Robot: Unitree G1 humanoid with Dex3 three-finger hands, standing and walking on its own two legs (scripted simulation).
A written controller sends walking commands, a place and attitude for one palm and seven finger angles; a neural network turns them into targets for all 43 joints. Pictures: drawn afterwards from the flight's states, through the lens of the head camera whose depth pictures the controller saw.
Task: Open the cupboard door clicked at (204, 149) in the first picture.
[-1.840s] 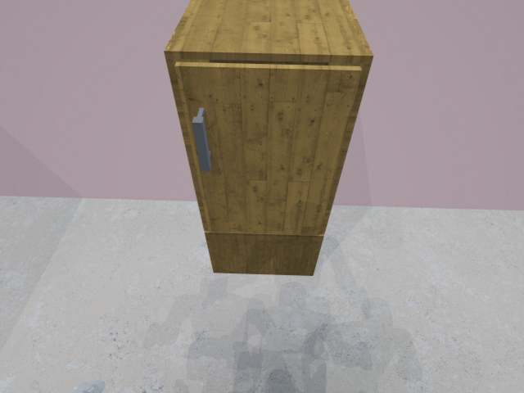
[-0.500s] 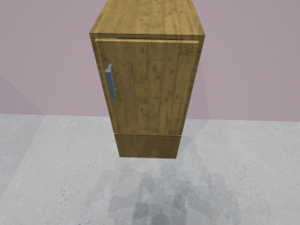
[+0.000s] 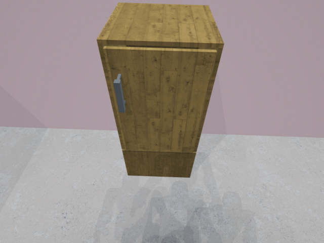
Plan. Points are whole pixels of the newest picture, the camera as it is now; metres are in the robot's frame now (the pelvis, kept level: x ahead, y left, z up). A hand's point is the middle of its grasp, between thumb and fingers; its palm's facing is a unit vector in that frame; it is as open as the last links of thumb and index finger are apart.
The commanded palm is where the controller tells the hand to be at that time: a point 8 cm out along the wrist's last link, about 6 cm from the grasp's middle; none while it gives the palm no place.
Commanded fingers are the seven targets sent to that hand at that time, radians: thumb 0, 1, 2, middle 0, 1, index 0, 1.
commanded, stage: come to a stop and stand still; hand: left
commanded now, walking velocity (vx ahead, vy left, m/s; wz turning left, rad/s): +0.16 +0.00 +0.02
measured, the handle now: (120, 93) +0.63 +0.20 -0.01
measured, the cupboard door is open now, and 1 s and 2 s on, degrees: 0 0 0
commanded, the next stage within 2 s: look again from close up in 1.08 s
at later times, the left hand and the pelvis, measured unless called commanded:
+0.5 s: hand out of the picture +0.08 +0.19 -0.17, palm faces +0.01 -0.97 -0.25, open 7.4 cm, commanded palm none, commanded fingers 0.00 0.90 0.90 -0.20 -0.30 -0.20 -0.30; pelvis +0.02 -0.01 -0.01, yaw +0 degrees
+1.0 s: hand out of the picture +0.02 +0.26 -0.16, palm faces +0.01 -0.95 -0.32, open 7.4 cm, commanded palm none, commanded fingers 0.00 0.90 0.90 -0.20 -0.30 -0.20 -0.30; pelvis -0.03 +0.02 +0.00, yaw +1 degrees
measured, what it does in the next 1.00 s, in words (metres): steps on the spot: left foot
